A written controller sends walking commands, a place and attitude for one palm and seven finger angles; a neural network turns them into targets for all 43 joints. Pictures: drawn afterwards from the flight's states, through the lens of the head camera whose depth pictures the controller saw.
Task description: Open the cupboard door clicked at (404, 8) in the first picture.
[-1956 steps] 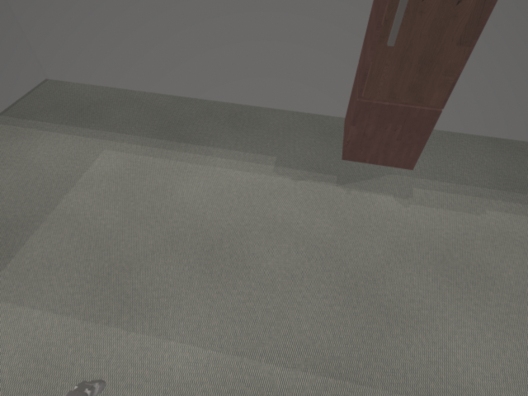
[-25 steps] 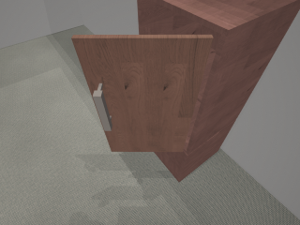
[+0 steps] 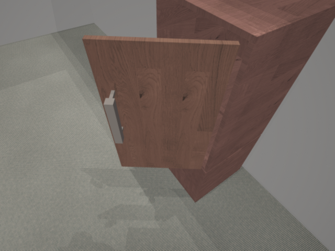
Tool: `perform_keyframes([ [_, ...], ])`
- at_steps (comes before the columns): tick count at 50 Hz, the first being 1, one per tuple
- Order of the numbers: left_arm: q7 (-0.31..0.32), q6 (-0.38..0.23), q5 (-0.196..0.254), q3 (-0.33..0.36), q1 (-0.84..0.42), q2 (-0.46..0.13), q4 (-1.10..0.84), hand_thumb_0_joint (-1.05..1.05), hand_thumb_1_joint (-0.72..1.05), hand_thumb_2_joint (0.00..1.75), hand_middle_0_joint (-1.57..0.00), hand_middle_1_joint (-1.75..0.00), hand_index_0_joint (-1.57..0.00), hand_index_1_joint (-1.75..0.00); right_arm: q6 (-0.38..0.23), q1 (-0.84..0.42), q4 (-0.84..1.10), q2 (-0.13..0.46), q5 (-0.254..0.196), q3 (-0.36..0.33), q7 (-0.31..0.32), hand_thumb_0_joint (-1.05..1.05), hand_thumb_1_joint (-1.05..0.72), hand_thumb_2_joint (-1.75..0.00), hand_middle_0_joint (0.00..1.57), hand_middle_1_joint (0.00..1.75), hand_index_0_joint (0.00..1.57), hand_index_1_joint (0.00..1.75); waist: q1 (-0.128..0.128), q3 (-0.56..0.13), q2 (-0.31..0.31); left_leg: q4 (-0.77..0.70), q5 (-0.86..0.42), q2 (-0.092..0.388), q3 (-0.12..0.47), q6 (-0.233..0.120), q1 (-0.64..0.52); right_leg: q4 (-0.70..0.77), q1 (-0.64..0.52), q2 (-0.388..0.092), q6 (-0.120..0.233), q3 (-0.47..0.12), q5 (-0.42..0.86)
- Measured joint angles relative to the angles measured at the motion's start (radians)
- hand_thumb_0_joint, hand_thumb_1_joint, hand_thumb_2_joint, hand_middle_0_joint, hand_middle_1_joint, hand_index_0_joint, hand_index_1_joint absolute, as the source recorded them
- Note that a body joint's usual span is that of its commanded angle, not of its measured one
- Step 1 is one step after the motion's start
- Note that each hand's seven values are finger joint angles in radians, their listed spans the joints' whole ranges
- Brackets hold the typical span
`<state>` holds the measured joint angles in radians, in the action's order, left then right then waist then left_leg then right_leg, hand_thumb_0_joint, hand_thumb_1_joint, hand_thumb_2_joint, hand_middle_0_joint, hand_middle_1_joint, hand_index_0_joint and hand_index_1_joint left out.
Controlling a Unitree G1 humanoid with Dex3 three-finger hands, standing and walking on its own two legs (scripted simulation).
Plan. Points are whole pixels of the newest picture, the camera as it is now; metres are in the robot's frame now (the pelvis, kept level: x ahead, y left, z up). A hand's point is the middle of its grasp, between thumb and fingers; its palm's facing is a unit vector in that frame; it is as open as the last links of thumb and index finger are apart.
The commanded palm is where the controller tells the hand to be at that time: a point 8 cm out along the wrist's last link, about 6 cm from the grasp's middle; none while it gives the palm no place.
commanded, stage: look again from close up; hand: left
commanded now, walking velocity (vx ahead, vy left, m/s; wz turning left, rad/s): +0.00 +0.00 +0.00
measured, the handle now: (116, 118) +0.47 +0.19 +0.01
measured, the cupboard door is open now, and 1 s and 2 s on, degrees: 53 53 53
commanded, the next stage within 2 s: shuffle to correct the standing spot in 0.12 s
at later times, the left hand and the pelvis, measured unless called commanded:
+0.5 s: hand out of the picture +0.00 +0.18 -0.18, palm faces +0.01 -0.97 -0.24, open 7.3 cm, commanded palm none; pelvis -0.03 -0.02 +0.00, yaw -1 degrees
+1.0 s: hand out of the picture -0.03 +0.15 -0.18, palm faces +0.06 -0.99 -0.16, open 7.3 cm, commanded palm none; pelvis -0.01 -0.01 +0.00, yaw +1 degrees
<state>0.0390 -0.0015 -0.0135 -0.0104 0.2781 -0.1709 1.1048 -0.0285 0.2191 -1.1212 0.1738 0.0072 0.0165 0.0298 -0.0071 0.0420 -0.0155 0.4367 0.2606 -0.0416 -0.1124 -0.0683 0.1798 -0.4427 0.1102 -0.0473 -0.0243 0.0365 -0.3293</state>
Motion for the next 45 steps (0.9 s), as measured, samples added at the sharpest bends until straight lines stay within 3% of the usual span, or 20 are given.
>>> perform_keyframes([
  [15, -0.004, -0.002, 0.000, 0.003, -0.009, -0.016, 0.000, 0.00, 0.91, 0.90, -0.20, -0.30, -0.20, -0.30, 0.000, -0.002, -0.011, -0.001, -0.003, -0.003, -0.002, 0.01, -0.90, -0.90, 0.20, 0.30, 0.20, 0.30, -0.002, 0.004, -0.003, -0.021, -0.019, 0.004, 0.006, 0.007, -0.001, 0.014, 0.001, 0.005, 0.008, 0.006, 0.013],
  [25, 0.000, 0.030, -0.004, 0.031, -0.045, -0.023, -0.081, 0.00, 0.91, 0.90, -0.20, -0.30, -0.20, -0.30, 0.023, -0.042, 0.062, -0.009, 0.003, -0.033, 0.010, 0.01, -0.90, -0.90, 0.20, 0.30, 0.20, 0.30, 0.002, 0.037, -0.006, 0.037, -0.029, 0.014, -0.012, 0.013, 0.076, -0.106, 0.112, 0.009, 0.022, -0.012, -0.006],
  [34, -0.012, 0.008, -0.005, 0.010, -0.020, -0.001, -0.083, 0.00, 0.91, 0.90, -0.20, -0.30, -0.20, -0.30, 0.041, -0.016, 0.057, 0.006, 0.010, -0.034, -0.018, 0.01, -0.91, -0.90, 0.20, 0.30, 0.20, 0.30, 0.009, -0.004, 0.029, 0.081, -0.010, 0.047, 0.028, 0.051, 0.112, -0.076, 0.106, 0.044, 0.052, 0.024, 0.022],
  [39, -0.018, 0.007, -0.003, 0.011, 0.004, 0.003, -0.066, 0.00, 0.91, 0.90, -0.20, -0.30, -0.20, -0.30, 0.038, 0.038, 0.029, 0.003, 0.014, -0.026, -0.024, 0.01, -0.91, -0.90, 0.20, 0.30, 0.20, 0.30, 0.001, -0.024, 0.012, 0.086, -0.020, 0.054, 0.038, 0.048, 0.099, -0.052, 0.076, 0.052, 0.051, 0.034, 0.022],
  [45, -0.017, 0.014, -0.001, 0.016, 0.018, 0.006, -0.037, 0.00, 0.91, 0.90, -0.20, -0.30, -0.20, -0.30, 0.021, 0.095, 0.008, -0.023, 0.010, -0.012, -0.013, 0.01, -0.91, -0.90, 0.20, 0.30, 0.20, 0.30, 0.001, -0.021, -0.023, 0.065, -0.008, 0.030, 0.030, 0.025, 0.077, -0.057, 0.066, 0.028, 0.032, 0.027, 0.002],
])
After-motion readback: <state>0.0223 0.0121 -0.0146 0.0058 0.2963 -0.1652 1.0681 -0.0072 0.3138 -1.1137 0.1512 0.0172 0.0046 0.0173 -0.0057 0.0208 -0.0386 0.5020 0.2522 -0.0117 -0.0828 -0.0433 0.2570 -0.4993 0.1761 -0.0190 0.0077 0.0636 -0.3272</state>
